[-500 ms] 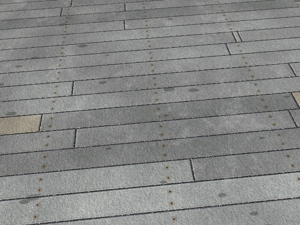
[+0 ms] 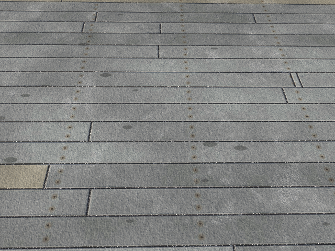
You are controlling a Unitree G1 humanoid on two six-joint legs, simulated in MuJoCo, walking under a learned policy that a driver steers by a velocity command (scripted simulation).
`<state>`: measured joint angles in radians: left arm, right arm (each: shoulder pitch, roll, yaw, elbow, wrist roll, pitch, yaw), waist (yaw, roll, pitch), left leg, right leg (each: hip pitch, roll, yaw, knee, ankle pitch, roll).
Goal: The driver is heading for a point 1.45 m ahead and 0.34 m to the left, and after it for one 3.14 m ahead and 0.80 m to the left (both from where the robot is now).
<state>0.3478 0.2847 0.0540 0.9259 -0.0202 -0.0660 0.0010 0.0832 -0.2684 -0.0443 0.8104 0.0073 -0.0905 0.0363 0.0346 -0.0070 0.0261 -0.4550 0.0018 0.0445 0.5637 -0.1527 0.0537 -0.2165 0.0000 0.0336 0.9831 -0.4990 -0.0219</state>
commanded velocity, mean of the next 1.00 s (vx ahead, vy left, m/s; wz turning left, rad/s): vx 0.50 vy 0.00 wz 0.24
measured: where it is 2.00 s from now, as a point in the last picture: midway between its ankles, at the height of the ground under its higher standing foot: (132, 119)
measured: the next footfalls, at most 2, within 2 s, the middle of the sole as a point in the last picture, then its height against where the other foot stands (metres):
right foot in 0.46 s outside the picture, level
left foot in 1.00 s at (144, 195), level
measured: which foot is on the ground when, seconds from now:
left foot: down 0.00-0.48, up 0.50-0.98, down 1.00-1.00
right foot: up 0.00-0.44, down 0.46-0.98, up 1.00-1.00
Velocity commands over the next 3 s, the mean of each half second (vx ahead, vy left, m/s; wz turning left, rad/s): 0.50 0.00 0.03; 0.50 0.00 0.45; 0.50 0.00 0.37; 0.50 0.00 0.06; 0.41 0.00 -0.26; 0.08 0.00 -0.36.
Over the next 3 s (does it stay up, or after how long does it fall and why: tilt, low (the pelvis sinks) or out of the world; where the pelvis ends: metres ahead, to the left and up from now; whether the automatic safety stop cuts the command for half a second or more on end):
stays up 1.43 0.41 0.00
